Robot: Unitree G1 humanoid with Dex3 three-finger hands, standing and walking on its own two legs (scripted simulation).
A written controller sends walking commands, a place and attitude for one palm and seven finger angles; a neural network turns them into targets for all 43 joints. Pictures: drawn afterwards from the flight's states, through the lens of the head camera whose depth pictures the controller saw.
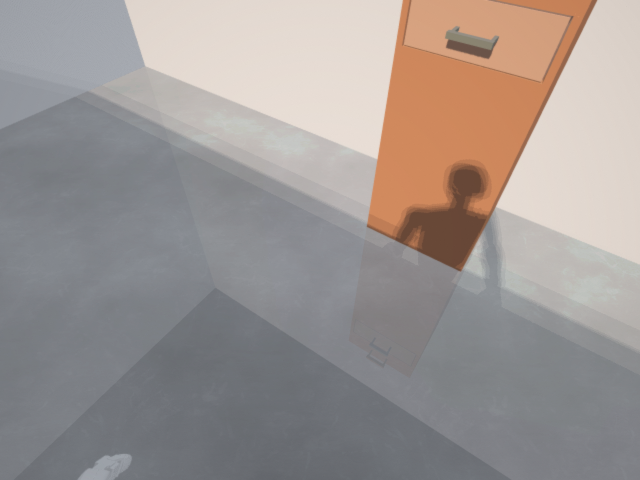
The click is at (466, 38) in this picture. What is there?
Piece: drawer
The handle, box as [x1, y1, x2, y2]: [445, 26, 498, 49]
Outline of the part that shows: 445,38 491,49 498,37 495,35 489,40 461,33 457,31 459,27 455,26 451,30 448,30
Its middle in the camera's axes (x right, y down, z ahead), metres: +0.39 -0.51 +0.99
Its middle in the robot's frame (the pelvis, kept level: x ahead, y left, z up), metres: +1.11 -0.34 +0.10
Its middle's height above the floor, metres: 0.86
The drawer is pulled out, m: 0.00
